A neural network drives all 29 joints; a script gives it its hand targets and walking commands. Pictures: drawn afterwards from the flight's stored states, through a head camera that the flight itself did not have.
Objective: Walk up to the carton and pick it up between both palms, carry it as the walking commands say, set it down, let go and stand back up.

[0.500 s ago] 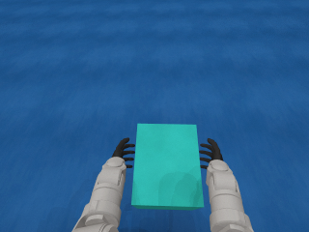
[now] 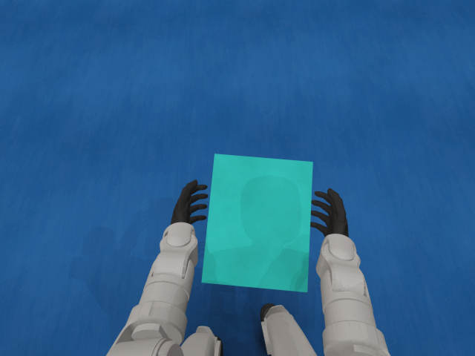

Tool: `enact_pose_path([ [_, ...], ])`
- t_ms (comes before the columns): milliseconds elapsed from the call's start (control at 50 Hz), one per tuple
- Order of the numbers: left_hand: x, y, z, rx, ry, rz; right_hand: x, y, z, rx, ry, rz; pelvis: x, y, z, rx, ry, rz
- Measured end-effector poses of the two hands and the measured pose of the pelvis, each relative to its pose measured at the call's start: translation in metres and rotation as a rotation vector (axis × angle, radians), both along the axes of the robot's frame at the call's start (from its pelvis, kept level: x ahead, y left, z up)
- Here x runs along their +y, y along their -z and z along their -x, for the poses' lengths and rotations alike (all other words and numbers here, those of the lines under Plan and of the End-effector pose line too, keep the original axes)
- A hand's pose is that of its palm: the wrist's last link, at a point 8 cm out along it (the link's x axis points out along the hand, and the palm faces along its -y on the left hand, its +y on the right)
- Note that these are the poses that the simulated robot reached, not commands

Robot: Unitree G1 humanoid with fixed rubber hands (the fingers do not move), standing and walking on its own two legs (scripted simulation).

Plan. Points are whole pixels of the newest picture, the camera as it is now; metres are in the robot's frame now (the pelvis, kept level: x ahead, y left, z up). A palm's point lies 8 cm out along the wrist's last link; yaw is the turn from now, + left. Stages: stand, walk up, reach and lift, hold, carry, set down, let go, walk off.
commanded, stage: set down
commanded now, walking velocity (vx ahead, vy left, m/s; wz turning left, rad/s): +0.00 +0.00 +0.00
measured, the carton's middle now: (255, 221) +0.38 -0.06 -0.16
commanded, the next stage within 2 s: none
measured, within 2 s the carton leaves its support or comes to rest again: neither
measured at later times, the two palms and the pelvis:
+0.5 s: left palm (191, 218) +0.39 +0.08 -0.14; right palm (320, 236) +0.33 -0.18 -0.15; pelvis -0.03 -0.02 -0.08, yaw +1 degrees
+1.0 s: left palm (200, 222) +0.41 +0.07 -0.23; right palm (312, 238) +0.35 -0.19 -0.23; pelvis -0.04 +0.00 -0.15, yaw +3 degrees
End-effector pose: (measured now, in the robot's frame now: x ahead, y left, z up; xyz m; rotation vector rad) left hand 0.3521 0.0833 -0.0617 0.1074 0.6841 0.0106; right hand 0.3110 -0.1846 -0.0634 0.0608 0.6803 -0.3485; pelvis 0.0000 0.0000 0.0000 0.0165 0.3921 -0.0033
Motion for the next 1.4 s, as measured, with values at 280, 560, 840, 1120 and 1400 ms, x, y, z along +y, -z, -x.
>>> enact_pose_path([
  [280,-0.002,0.042,-0.019,-0.012,-0.002,-0.006,0.001,0.046,-0.009,-0.011,0.034,-0.021,-0.019,0.05,0.029,0.083,0.001,-0.011],
  [560,-0.004,0.09,-0.037,-0.002,0.011,-0.005,0.0,0.096,-0.022,-0.001,0.055,-0.018,-0.014,0.09,0.032,0.178,-0.012,-0.012],
  [840,-0.005,0.145,-0.046,0.011,0.005,0.003,-0.001,0.144,-0.03,0.009,0.059,-0.018,-0.004,0.123,0.029,0.283,-0.034,-0.002],
  [1120,-0.011,0.191,-0.058,0.009,0.025,-0.009,-0.007,0.189,-0.04,0.01,0.061,-0.007,0.002,0.165,0.044,0.321,-0.044,-0.001],
  [1400,-0.015,0.238,-0.073,0.019,0.04,-0.024,-0.01,0.239,-0.052,0.021,0.053,-0.006,0.0,0.206,0.06,0.353,-0.056,-0.007],
])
